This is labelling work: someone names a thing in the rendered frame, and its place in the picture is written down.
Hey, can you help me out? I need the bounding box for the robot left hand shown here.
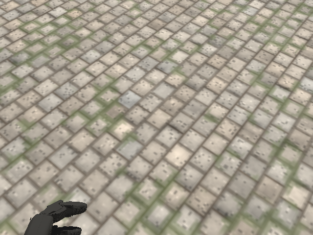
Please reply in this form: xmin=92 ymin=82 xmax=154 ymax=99
xmin=23 ymin=200 xmax=87 ymax=235

